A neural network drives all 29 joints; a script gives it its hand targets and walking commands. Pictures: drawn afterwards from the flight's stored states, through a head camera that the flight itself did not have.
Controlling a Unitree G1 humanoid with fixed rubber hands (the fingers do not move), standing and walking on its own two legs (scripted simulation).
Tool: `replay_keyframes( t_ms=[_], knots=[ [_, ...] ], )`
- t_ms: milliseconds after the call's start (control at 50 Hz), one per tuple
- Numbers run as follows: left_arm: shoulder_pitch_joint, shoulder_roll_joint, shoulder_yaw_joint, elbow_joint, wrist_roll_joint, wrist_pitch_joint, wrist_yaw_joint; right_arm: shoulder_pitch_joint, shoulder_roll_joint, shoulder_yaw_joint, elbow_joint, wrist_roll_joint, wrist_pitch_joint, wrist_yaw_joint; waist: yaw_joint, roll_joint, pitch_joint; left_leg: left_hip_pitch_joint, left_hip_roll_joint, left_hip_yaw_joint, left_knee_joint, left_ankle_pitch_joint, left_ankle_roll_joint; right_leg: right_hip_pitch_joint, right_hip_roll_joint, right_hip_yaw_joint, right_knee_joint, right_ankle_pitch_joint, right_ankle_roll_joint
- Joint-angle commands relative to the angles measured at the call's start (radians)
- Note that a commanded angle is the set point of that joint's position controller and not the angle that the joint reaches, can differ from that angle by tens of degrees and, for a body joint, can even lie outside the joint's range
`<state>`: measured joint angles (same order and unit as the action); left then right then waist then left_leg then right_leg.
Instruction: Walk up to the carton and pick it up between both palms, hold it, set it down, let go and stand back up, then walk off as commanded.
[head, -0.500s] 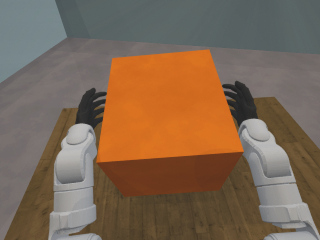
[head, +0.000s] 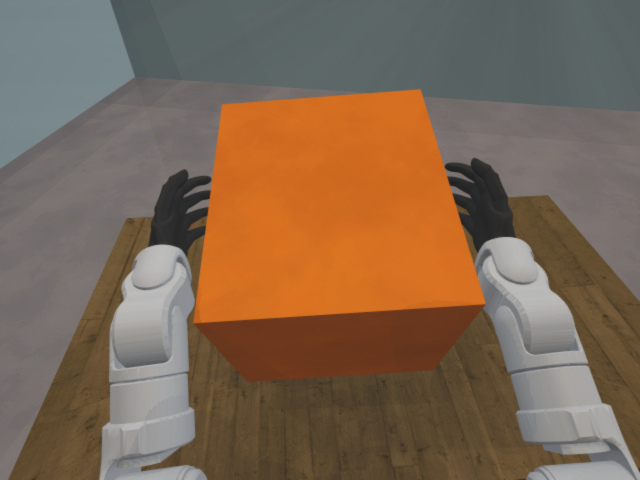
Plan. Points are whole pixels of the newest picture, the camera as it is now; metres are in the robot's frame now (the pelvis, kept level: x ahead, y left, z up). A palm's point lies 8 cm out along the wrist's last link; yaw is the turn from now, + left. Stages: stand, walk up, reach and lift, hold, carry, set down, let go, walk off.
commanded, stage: set down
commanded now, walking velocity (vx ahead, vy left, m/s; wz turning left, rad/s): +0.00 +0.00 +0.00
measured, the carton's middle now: (330, 241) +0.42 +0.00 +0.11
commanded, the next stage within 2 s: none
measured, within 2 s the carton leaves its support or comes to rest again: neither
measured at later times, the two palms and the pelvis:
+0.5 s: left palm (184, 260) +0.37 +0.19 +0.13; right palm (470, 243) +0.37 -0.17 +0.15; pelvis +0.00 +0.00 +0.00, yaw +0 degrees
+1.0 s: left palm (202, 279) +0.38 +0.18 +0.08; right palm (470, 262) +0.38 -0.18 +0.11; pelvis +0.01 +0.00 +0.00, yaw +0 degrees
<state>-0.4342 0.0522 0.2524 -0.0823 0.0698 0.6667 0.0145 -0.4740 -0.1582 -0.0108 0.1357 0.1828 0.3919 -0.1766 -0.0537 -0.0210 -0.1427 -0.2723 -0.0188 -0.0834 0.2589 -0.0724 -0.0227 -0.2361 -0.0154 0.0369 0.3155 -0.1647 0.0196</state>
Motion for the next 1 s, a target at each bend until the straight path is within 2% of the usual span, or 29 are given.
replay_keyframes(
  t_ms=[0, 20, 40, 60, 100, 120, 160, 200, 260, 280, 340, 360, 380, 420, 440, 460, 480, 560, 640, 660, 700, 720, 760, 840, 860, 880, 900, 960, 980],
  knots=[
    [-0.681, -0.424, -0.321, 0.203, 0.043, -0.189, -0.229, -0.854, 0.518, 0.301, 0.011, -0.003, -0.205, 0.184, 0.038, -0.022, -0.281, 0.306, -0.036, 0.117, 0.027, 0.076, 0.021, 0.263, 0.046, -0.118, -0.059, 0.234, 0.009],
    [-0.659, -0.424, -0.285, 0.212, 0.064, -0.202, -0.241, -0.816, 0.526, 0.281, 0.055, -0.029, -0.215, 0.192, 0.055, -0.048, -0.254, 0.303, -0.034, 0.128, 0.010, 0.052, 0.034, 0.264, 0.044, -0.115, -0.069, 0.200, 0.015],
    [-0.656, -0.456, -0.293, 0.222, 0.066, -0.219, -0.246, -0.822, 0.525, 0.257, 0.066, -0.056, -0.239, 0.194, 0.040, -0.031, -0.267, 0.294, -0.033, 0.130, 0.000, 0.024, 0.034, 0.274, 0.036, -0.119, -0.067, 0.185, 0.016],
    [-0.640, -0.462, -0.288, 0.247, 0.083, -0.234, -0.252, -0.778, 0.545, 0.253, 0.121, -0.081, -0.251, 0.201, 0.045, -0.055, -0.240, 0.301, -0.030, 0.134, -0.012, 0.003, 0.039, 0.262, 0.040, -0.127, -0.073, 0.124, 0.014],
    [-0.668, -0.458, -0.272, 0.248, 0.098, -0.269, -0.253, -0.765, 0.558, 0.251, 0.141, -0.109, -0.292, 0.213, 0.084, -0.031, -0.256, 0.318, -0.028, 0.154, -0.003, 0.039, 0.038, 0.272, 0.042, -0.129, -0.075, 0.118, 0.013],
    [-0.686, -0.460, -0.296, 0.241, 0.089, -0.288, -0.245, -0.771, 0.555, 0.233, 0.151, -0.126, -0.313, 0.215, 0.058, -0.022, -0.266, 0.334, -0.032, 0.153, -0.006, 0.048, 0.033, 0.275, 0.048, -0.139, -0.072, 0.138, 0.014],
    [-0.718, -0.498, -0.370, 0.219, 0.043, -0.344, -0.218, -0.826, 0.596, 0.279, 0.109, -0.125, -0.371, 0.222, 0.073, -0.014, -0.363, 0.372, -0.026, 0.147, 0.023, 0.119, 0.019, 0.277, 0.056, -0.146, -0.055, 0.206, 0.013],
    [-0.744, -0.531, -0.445, 0.208, 0.011, -0.380, -0.192, -0.871, 0.596, 0.298, 0.058, -0.121, -0.418, 0.221, 0.065, 0.050, -0.423, 0.393, -0.026, 0.144, 0.050, 0.174, -0.006, 0.257, 0.059, -0.161, -0.041, 0.254, 0.008],
    [-0.781, -0.578, -0.578, 0.132, -0.062, -0.454, -0.137, -0.878, 0.609, 0.378, -0.009, -0.101, -0.484, 0.215, 0.049, 0.069, -0.600, 0.501, -0.014, 0.125, 0.121, 0.371, -0.040, 0.231, 0.078, -0.180, -0.025, 0.385, 0.001],
    [-0.775, -0.580, -0.585, 0.136, -0.059, -0.469, -0.120, -0.837, 0.602, 0.369, 0.039, -0.102, -0.488, 0.215, 0.043, 0.095, -0.607, 0.517, -0.011, 0.124, 0.131, 0.402, -0.052, 0.209, 0.083, -0.186, -0.034, 0.368, -0.004],
    [-0.725, -0.575, -0.588, 0.149, -0.045, -0.494, -0.097, -0.765, 0.586, 0.380, 0.079, -0.097, -0.502, 0.211, 0.046, 0.102, -0.618, 0.546, -0.004, 0.124, 0.149, 0.447, -0.063, 0.189, 0.088, -0.188, -0.039, 0.378, -0.011],
    [-0.687, -0.559, -0.556, 0.175, -0.020, -0.485, -0.097, -0.737, 0.575, 0.386, 0.119, -0.094, -0.495, 0.210, 0.065, 0.094, -0.572, 0.556, 0.001, 0.127, 0.142, 0.435, -0.060, 0.190, 0.091, -0.187, -0.052, 0.352, -0.010],
    [-0.655, -0.530, -0.524, 0.225, 0.006, -0.475, -0.101, -0.694, 0.536, 0.332, 0.175, -0.120, -0.491, 0.212, 0.046, 0.078, -0.495, 0.533, 0.001, 0.128, 0.115, 0.347, -0.055, 0.177, 0.086, -0.189, -0.064, 0.294, -0.011],
    [-0.629, -0.513, -0.469, 0.281, 0.028, -0.455, -0.119, -0.655, 0.508, 0.288, 0.233, -0.124, -0.473, 0.212, 0.042, 0.055, -0.398, 0.495, -0.004, 0.137, 0.090, 0.263, -0.035, 0.174, 0.084, -0.177, -0.081, 0.234, -0.009],
    [-0.585, -0.500, -0.430, 0.286, 0.043, -0.440, -0.131, -0.636, 0.512, 0.294, 0.238, -0.123, -0.466, 0.210, 0.064, 0.046, -0.373, 0.478, -0.009, 0.151, 0.080, 0.244, -0.028, 0.186, 0.084, -0.179, -0.089, 0.206, -0.006],
    [-0.610, -0.491, -0.405, 0.352, 0.051, -0.432, -0.146, -0.650, 0.497, 0.248, 0.277, -0.140, -0.459, 0.212, 0.048, 0.038, -0.313, 0.442, -0.008, 0.147, 0.059, 0.149, -0.012, 0.164, 0.073, -0.170, -0.099, 0.130, -0.009],
    [-0.604, -0.483, -0.394, 0.344, 0.059, -0.427, -0.152, -0.634, 0.507, 0.246, 0.288, -0.144, -0.451, 0.215, 0.056, 0.029, -0.293, 0.418, -0.009, 0.154, 0.046, 0.124, -0.008, 0.167, 0.072, -0.169, -0.098, 0.119, -0.002],
    [-0.660, -0.516, -0.419, 0.339, 0.037, -0.453, -0.158, -0.724, 0.531, 0.250, 0.212, -0.159, -0.481, 0.214, 0.068, 0.040, -0.354, 0.412, -0.007, 0.150, 0.049, 0.132, -0.009, 0.166, 0.062, -0.166, -0.087, 0.151, -0.003],
    [-0.759, -0.577, -0.510, 0.266, -0.030, -0.553, -0.118, -0.809, 0.620, 0.360, 0.112, -0.128, -0.540, 0.220, 0.098, 0.054, -0.574, 0.428, -0.004, 0.152, 0.114, 0.308, -0.031, 0.174, 0.071, -0.161, -0.050, 0.326, -0.008],
    [-0.783, -0.594, -0.543, 0.256, -0.037, -0.576, -0.105, -0.832, 0.634, 0.375, 0.090, -0.125, -0.553, 0.220, 0.095, 0.086, -0.641, 0.418, -0.004, 0.145, 0.127, 0.336, -0.041, 0.185, 0.071, -0.162, -0.041, 0.362, -0.011],
    [-0.770, -0.611, -0.565, 0.267, -0.042, -0.607, -0.086, -0.801, 0.650, 0.387, 0.096, -0.132, -0.563, 0.221, 0.093, 0.084, -0.699, 0.430, 0.000, 0.146, 0.137, 0.370, -0.052, 0.167, 0.078, -0.168, -0.044, 0.378, -0.013],
    [-0.765, -0.600, -0.545, 0.309, -0.026, -0.614, -0.083, -0.746, 0.642, 0.354, 0.177, -0.157, -0.553, 0.223, 0.078, 0.085, -0.652, 0.415, 0.003, 0.142, 0.129, 0.338, -0.045, 0.149, 0.076, -0.163, -0.044, 0.345, -0.011],
    [-0.718, -0.582, -0.512, 0.356, -0.009, -0.625, -0.088, -0.702, 0.614, 0.322, 0.214, -0.176, -0.552, 0.218, 0.074, 0.074, -0.599, 0.424, 0.005, 0.151, 0.115, 0.318, -0.039, 0.139, 0.073, -0.160, -0.057, 0.327, -0.011],
    [-0.632, -0.502, -0.373, 0.469, 0.066, -0.591, -0.127, -0.606, 0.581, 0.258, 0.349, -0.204, -0.518, 0.223, 0.109, 0.029, -0.393, 0.354, 0.001, 0.178, 0.049, 0.187, -0.012, 0.186, 0.061, -0.143, -0.084, 0.220, 0.004],
    [-0.642, -0.502, -0.365, 0.502, 0.078, -0.581, -0.136, -0.598, 0.562, 0.223, 0.381, -0.215, -0.508, 0.223, 0.079, 0.042, -0.338, 0.356, 0.001, 0.170, 0.031, 0.130, -0.011, 0.155, 0.058, -0.147, -0.095, 0.152, 0.002],
    [-0.658, -0.501, -0.358, 0.507, 0.075, -0.577, -0.143, -0.613, 0.570, 0.222, 0.407, -0.217, -0.506, 0.225, 0.090, 0.034, -0.290, 0.333, -0.005, 0.181, 0.021, 0.104, -0.004, 0.147, 0.057, -0.142, -0.100, 0.120, 0.002],
    [-0.629, -0.498, -0.333, 0.502, 0.086, -0.573, -0.151, -0.607, 0.578, 0.212, 0.403, -0.211, -0.505, 0.231, 0.111, 0.029, -0.292, 0.331, -0.001, 0.189, 0.023, 0.120, -0.005, 0.151, 0.058, -0.144, -0.098, 0.130, -0.003],
    [-0.664, -0.498, -0.330, 0.510, 0.082, -0.589, -0.157, -0.635, 0.595, 0.214, 0.393, -0.226, -0.508, 0.236, 0.108, 0.028, -0.330, 0.320, -0.001, 0.182, 0.028, 0.119, -0.003, 0.160, 0.055, -0.142, -0.080, 0.151, 0.002],
    [-0.724, -0.522, -0.363, 0.484, 0.046, -0.613, -0.150, -0.693, 0.608, 0.213, 0.330, -0.224, -0.532, 0.237, 0.105, 0.030, -0.419, 0.317, 0.004, 0.177, 0.039, 0.123, -0.005, 0.151, 0.054, -0.138, -0.073, 0.155, -0.005]
  ],
)
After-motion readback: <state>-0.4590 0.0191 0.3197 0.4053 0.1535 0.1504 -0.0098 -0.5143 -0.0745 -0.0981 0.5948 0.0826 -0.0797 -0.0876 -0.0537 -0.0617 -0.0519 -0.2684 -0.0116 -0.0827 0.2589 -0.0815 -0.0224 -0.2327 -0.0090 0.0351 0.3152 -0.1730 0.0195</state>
